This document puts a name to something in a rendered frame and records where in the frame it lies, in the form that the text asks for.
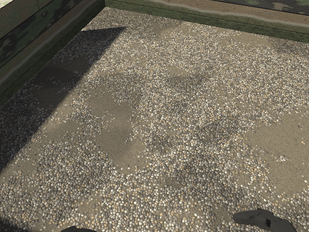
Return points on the right robot hand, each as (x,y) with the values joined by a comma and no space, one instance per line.
(263,219)

